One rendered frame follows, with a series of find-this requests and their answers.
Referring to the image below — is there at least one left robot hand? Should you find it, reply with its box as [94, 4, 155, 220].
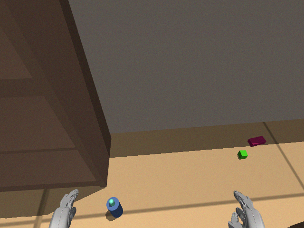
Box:
[48, 189, 79, 228]

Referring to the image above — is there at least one right robot hand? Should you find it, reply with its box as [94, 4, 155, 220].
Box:
[228, 190, 265, 228]

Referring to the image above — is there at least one bookshelf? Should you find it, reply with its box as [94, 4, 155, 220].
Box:
[0, 0, 111, 192]

